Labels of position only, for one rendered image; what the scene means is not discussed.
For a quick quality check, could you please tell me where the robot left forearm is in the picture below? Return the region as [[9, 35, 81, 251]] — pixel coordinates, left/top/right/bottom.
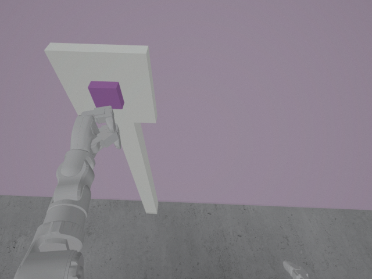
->
[[14, 149, 95, 279]]

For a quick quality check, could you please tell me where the left robot hand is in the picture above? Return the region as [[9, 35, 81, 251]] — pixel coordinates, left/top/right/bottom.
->
[[70, 106, 121, 158]]

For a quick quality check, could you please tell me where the panel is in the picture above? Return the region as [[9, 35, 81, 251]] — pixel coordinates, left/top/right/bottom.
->
[[44, 42, 158, 214]]

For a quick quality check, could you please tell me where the button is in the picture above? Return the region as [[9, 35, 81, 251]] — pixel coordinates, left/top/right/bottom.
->
[[88, 81, 124, 109]]

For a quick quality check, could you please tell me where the right robot hand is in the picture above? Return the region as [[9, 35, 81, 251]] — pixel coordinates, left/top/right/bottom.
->
[[283, 260, 309, 279]]

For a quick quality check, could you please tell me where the robot left upper arm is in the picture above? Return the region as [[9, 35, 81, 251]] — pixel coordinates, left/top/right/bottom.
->
[[17, 250, 84, 279]]

